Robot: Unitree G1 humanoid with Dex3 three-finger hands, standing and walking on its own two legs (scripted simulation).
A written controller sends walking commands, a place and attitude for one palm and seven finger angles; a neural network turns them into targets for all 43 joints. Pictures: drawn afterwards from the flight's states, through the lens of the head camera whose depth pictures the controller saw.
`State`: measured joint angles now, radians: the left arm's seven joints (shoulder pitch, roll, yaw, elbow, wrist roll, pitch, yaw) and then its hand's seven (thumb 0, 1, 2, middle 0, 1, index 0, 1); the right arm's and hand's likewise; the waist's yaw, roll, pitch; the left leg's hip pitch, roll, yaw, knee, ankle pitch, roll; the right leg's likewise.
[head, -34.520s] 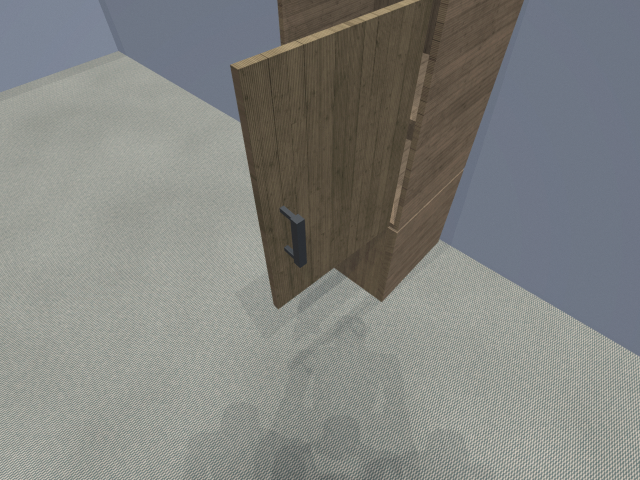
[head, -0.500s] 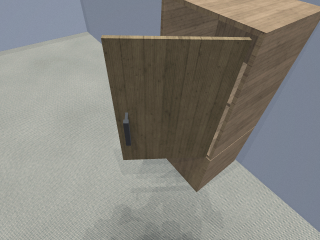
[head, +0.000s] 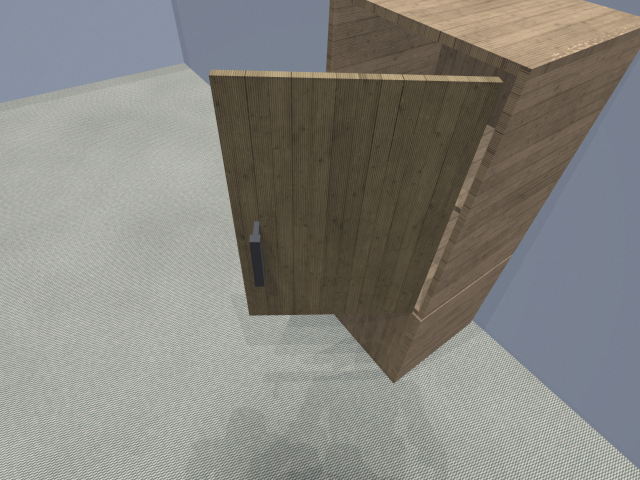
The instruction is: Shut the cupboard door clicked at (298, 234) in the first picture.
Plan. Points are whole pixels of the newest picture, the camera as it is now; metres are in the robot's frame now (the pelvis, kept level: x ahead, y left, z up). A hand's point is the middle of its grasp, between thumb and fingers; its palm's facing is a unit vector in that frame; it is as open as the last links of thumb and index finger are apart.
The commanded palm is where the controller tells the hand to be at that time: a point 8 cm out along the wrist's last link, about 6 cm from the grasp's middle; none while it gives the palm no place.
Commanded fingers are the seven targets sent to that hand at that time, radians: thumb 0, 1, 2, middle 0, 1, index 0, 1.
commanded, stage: look again from close up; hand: left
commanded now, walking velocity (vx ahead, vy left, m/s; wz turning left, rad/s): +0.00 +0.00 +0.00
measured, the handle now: (258, 254) +0.52 +0.16 -0.09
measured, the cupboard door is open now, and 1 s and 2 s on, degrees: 56 56 56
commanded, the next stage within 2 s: shuffle to correct the standing spot in 0.32 s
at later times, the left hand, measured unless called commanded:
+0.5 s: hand out of the picture +0.02 +0.16 -0.18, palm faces +0.00 -0.98 -0.17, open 7.4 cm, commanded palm none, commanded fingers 0.00 0.90 0.90 -0.20 -0.30 -0.20 -0.30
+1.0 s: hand out of the picture +0.00 +0.09 -0.19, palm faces +0.14 -0.98 -0.11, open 7.4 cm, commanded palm none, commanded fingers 0.00 0.90 0.90 -0.20 -0.30 -0.20 -0.30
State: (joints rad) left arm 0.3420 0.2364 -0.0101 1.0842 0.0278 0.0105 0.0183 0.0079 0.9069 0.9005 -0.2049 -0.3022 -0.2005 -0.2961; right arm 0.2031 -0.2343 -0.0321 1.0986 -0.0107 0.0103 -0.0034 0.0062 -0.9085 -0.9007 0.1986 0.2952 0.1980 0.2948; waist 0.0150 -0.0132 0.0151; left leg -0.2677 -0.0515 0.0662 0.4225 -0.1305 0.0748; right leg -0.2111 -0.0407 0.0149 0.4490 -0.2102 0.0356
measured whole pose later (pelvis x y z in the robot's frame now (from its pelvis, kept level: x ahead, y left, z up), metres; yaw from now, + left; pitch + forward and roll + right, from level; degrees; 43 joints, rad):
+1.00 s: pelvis +0.09 -0.04 -0.01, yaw +4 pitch -1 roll -1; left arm 0.43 0.11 0.02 1.11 0.03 0.03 0.03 0.01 0.91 0.90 -0.20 -0.30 -0.20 -0.30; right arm 0.27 -0.12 -0.04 1.12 -0.03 -0.02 -0.04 0.00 -0.91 -0.90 0.20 0.29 0.20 0.29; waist 0.01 -0.04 0.03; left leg -0.28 0.03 0.11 0.64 -0.34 0.04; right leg -0.21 -0.01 -0.09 0.74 -0.46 -0.01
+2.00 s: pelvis +0.05 -0.08 -0.01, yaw +7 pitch -3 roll +0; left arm 0.35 0.18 0.00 0.98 0.03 0.02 0.03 0.01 0.91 0.90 -0.20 -0.30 -0.20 -0.30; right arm 0.28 -0.19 -0.03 0.97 -0.02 0.03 0.00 0.00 -0.92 -0.90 0.20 0.30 0.20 0.29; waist 0.00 0.02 -0.02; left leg -0.27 -0.01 0.10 0.52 -0.22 0.05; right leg -0.26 -0.05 0.01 0.54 -0.27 0.02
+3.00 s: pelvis -0.07 -0.10 -0.01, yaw +8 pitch -4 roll +2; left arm 0.38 0.15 0.05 1.03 0.02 0.04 0.04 0.01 0.91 0.90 -0.20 -0.30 -0.20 -0.30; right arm 0.28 -0.15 -0.05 1.01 -0.02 0.01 -0.03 0.00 -0.91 -0.90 0.19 0.29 0.19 0.29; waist 0.02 -0.06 0.01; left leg -0.22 -0.06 0.06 0.56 -0.28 0.04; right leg -0.41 -0.01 0.08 0.68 -0.30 -0.01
